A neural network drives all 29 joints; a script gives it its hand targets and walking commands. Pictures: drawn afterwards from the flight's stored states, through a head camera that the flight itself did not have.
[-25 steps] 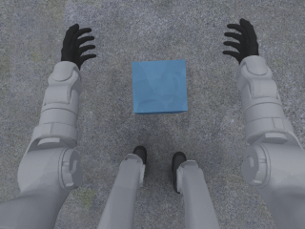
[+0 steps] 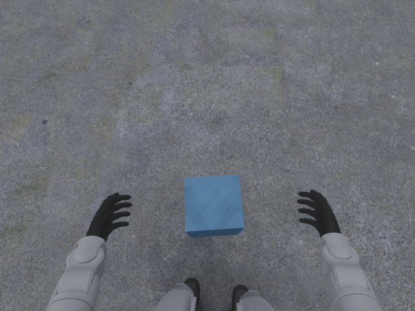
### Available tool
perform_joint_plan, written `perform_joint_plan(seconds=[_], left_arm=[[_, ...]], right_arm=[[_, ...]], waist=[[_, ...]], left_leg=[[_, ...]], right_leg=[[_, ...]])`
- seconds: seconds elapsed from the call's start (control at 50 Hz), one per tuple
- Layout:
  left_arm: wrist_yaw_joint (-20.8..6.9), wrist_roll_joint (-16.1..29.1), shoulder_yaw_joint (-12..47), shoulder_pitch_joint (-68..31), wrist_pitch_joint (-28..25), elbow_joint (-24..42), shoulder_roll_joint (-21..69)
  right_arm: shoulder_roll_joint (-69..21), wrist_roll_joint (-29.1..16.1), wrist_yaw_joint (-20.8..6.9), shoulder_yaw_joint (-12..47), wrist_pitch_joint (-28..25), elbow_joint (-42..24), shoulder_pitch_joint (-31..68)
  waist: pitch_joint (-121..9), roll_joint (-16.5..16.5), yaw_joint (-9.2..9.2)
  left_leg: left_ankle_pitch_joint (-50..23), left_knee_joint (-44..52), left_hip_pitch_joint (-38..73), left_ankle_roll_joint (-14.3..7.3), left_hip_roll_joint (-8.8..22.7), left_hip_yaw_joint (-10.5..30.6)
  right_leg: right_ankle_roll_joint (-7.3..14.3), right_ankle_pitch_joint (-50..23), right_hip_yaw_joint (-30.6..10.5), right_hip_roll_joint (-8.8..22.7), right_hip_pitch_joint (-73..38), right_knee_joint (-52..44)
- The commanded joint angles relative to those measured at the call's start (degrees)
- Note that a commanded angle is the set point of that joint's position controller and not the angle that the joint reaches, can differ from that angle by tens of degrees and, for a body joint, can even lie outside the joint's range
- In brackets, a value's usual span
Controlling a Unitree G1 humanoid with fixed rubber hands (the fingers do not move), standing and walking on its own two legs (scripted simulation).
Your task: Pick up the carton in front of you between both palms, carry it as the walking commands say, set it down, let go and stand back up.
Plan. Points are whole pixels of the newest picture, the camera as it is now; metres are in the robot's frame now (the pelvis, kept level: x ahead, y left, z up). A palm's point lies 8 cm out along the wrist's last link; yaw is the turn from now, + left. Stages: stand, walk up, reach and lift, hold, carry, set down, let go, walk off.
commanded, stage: let go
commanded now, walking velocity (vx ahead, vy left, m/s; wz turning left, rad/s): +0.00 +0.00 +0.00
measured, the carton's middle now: (212, 208) +0.42 +0.02 -0.62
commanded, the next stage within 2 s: stand in 0.74 s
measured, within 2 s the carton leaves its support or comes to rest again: neither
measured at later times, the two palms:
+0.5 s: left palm (91, 280) +0.18 +0.21 -0.04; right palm (378, 299) +0.17 -0.25 -0.04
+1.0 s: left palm (56, 285) +0.16 +0.28 -0.06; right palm (399, 310) +0.16 -0.29 -0.05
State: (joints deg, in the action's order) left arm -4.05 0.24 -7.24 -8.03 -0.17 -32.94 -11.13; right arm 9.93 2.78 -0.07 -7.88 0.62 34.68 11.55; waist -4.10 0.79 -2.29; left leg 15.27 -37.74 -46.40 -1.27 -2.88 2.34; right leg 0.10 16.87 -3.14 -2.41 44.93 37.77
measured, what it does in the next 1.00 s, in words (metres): stands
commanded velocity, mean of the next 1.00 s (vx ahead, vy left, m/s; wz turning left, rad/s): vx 0.00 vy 0.00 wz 0.00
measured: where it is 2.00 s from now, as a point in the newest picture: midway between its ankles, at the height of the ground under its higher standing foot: outside the picture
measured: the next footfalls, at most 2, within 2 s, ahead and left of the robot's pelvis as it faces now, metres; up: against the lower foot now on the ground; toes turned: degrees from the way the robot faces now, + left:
none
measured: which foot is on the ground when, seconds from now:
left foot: down 0.00-1.00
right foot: down 0.00-1.00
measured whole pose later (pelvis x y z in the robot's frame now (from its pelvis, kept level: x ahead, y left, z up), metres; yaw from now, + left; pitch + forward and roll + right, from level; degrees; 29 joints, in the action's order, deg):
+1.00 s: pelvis +0.02 +0.00 +0.02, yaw +0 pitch +0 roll +0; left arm 0.6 -1.9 -3.0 11.4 2.0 -37.2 -19.2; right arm 18.5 2.2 0.8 -2.9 0.8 40.0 -11.1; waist 0.4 -1.4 -0.3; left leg 17.3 -29.3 -11.5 -1.3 -2.2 2.0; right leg 0.7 18.0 -2.8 -2.1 9.6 28.2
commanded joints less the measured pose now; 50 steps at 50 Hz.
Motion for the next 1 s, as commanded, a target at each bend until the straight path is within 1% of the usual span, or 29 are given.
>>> perform_joint_plan(seconds=[0.0, 0.1, 0.18, 0.28, 0.36, 0.46, 0.62, 0.64, 0.66, 0.72, 0.74, 0.76, 0.78, 0.8, 0.82, 0.86, 0.9, 0.98], left_arm=[[0.4, 0.6, 0.0, 6.0, -1.9, 7.1, -5.2], [0.3, 1.1, 1.8, 14.5, -1.9, 10.5, -5.5], [-0.1, 1.1, 2.8, 17.7, -0.6, 12.2, -6.1], [-0.5, 0.3, 3.4, 18.3, 2.3, 13.4, -6.8], [-0.7, -0.4, 3.0, 17.9, 5.1, 13.6, -7.2], [-0.5, -1.3, 2.6, 18.4, 7.4, 13.8, -7.1], [-0.4, -1.5, 2.7, 18.3, 8.2, 14.7, -6.6], [1.1, -2.4, 2.7, 16.1, 11.3, 17.8, -8.3], [1.7, -1.9, 3.4, 17.3, 12.0, 16.9, -7.8], [2.6, -1.1, 4.0, 17.6, 12.9, 17.0, -7.1], [4.8, -1.8, 2.1, 16.9, 8.0, 8.8, -13.8], [5.4, -2.2, 2.0, 17.9, 5.8, 7.9, -14.0], [5.3, -2.4, 2.4, 17.4, 4.5, 7.1, -13.3], [5.1, -2.6, 2.5, 16.8, 3.5, 6.1, -13.0], [5.0, -2.5, 2.6, 16.7, 2.8, 5.2, -12.6], [4.6, -2.3, 2.7, 16.6, 1.8, 3.3, -12.8], [4.6, -2.2, 2.7, 16.7, 1.3, 1.6, -13.4], [5.0, -2.1, 2.9, 16.9, 0.6, -1.3, -14.6]], right_arm=[[5.0, -0.7, -0.3, 0.2, -2.1, -6.8, -5.1], [5.6, -1.6, -1.2, 1.8, -2.4, -10.6, -13.2], [6.0, -2.3, -1.8, 2.9, -1.3, -12.5, -18.7], [6.5, -2.9, -2.9, 4.2, 1.5, -14.1, -21.2], [6.6, -2.9, -3.6, 4.6, 4.1, -15.2, -21.2], [7.0, -2.7, -3.9, 4.4, 6.3, -15.8, -20.9], [7.2, -1.8, -3.9, 3.9, 7.3, -16.4, -21.4], [7.2, -2.8, -2.7, 3.1, 5.6, -13.0, -24.8], [7.4, -2.9, -2.2, 3.8, 5.2, -14.0, -23.9], [7.9, -3.1, -1.9, 4.4, 5.0, -14.7, -22.2], [13.4, -0.4, 0.2, 3.1, 3.2, -6.2, -21.1], [14.7, -0.1, 0.9, 2.5, 2.2, -5.7, -22.3], [14.4, 0.0, 1.0, 2.8, 1.5, -4.8, -21.8], [14.2, 0.1, 1.0, 3.0, 0.9, -3.8, -21.5], [13.9, -0.1, 1.1, 3.2, 0.4, -3.0, -21.0], [14.3, -0.4, 0.9, 3.4, -0.3, -1.6, -19.8], [14.8, -0.5, 0.9, 3.4, -0.7, -0.2, -19.7], [16.1, -0.6, 1.3, 3.3, -1.1, 2.3, -20.0]], waist=[[-25.5, 0.2, 0.56], [-15.4, -1.5, 0.61], [-7.2, -2.4, 1.47], [2.5, -2.7, 2.20], [7.3, -2.4, 2.25], [9.4, -0.9, 1.75], [7.8, -1.2, 2.18], [4.6, 0.0, 2.97], [5.1, -1.6, 2.99], [5.4, -1.7, 2.18], [6.7, -6.9, 0.84], [6.0, -5.3, 1.58], [5.7, -3.4, 1.90], [5.8, -2.1, 2.01], [5.3, -1.2, 1.95], [2.9, -0.7, 1.57], [1.4, -0.5, 1.73], [0.2, 0.5, 2.11]], left_leg=[[-31.2, 3.0, 31.9, 2.4, 2.3, 2.0], [-22.1, 9.5, 33.8, 2.2, 1.6, 0.4], [-16.1, 13.2, 36.3, 2.0, 1.1, -0.6], [-8.6, 15.5, 39.5, 1.9, 0.5, -1.7], [-6.1, 15.3, 42.1, 1.8, 0.3, -2.2], [-6.5, 14.8, 43.3, 1.7, 0.4, -2.0], [-10.6, 14.8, 44.4, 1.5, 0.8, -1.2], [-9.5, 13.2, 43.5, 2.1, -0.7, -1.6], [-9.5, 12.9, 42.7, 1.8, -0.4, -1.2], [-10.1, 12.7, 40.9, 1.8, -0.2, -1.0], [-9.2, 12.1, 34.1, 2.2, 4.2, 1.5], [-7.9, 11.9, 34.9, 1.7, 4.6, 2.3], [-5.6, 12.4, 34.6, 1.7, 4.8, 2.6], [-3.9, 13.0, 34.2, 1.5, 5.1, 3.1], [-3.4, 13.3, 33.6, 1.3, 5.4, 3.7], [-7.5, 13.0, 33.7, 1.1, 6.0, 4.1], [-11.4, 12.6, 34.9, 1.1, 6.2, 4.1], [-16.5, 12.5, 36.9, 0.9, 6.8, 4.5]], right_leg=[[-0.7, -19.2, 0.8, -0.1, -15.5, -5.4], [-0.7, -18.6, 0.7, 0.6, -27.6, -10.8], [-1.0, -16.3, 0.7, 1.0, -33.0, -14.8], [-0.8, -9.5, 0.8, 1.8, -34.2, -18.0], [-0.4, -5.5, 0.8, 2.4, -33.2, -19.1], [-0.1, -5.9, 0.8, 2.5, -34.5, -18.7], [-0.6, -12.7, 1.1, 1.4, -38.7, -16.8], [-0.5, -17.1, 0.8, 1.5, -41.2, -14.7], [-0.7, -18.3, 0.8, 1.5, -40.7, -14.2], [-0.4, -17.5, 0.9, 1.5, -40.1, -14.1], [-1.2, -8.0, -0.6, 3.7, -33.0, -13.7], [-0.9, -4.2, -2.0, 4.2, -32.7, -14.2], [-0.7, -0.9, -3.0, 4.6, -31.7, -14.8], [-0.4, 0.3, -3.4, 4.7, -31.4, -15.1], [-0.3, -0.4, -3.4, 4.6, -31.9, -14.6], [-0.2, -5.8, -3.1, 4.7, -34.2, -13.5], [-0.2, -10.0, -3.2, 5.0, -35.1, -13.1], [0.1, -14.0, -3.3, 5.4, -35.8, -12.7]])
